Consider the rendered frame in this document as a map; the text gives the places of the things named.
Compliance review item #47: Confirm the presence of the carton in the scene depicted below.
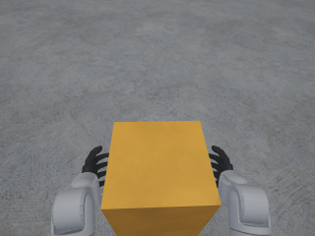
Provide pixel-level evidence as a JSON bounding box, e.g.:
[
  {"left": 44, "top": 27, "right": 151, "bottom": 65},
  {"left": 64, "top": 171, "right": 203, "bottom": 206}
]
[{"left": 100, "top": 121, "right": 221, "bottom": 236}]

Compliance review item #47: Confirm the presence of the robot left forearm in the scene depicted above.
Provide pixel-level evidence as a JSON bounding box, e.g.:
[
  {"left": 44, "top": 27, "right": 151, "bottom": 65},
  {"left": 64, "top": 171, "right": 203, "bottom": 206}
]
[{"left": 50, "top": 172, "right": 101, "bottom": 236}]

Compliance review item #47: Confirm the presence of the robot right forearm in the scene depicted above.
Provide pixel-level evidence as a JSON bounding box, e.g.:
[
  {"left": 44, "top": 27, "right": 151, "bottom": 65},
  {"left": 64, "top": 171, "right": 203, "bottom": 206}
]
[{"left": 218, "top": 170, "right": 272, "bottom": 236}]

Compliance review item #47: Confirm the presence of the robot left hand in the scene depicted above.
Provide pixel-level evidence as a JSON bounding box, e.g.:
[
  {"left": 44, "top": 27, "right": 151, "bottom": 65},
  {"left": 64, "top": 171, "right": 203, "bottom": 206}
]
[{"left": 82, "top": 146, "right": 109, "bottom": 187}]

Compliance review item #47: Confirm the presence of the robot right hand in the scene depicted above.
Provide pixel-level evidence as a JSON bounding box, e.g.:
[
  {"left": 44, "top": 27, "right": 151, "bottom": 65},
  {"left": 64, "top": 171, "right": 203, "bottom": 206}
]
[{"left": 209, "top": 146, "right": 233, "bottom": 187}]

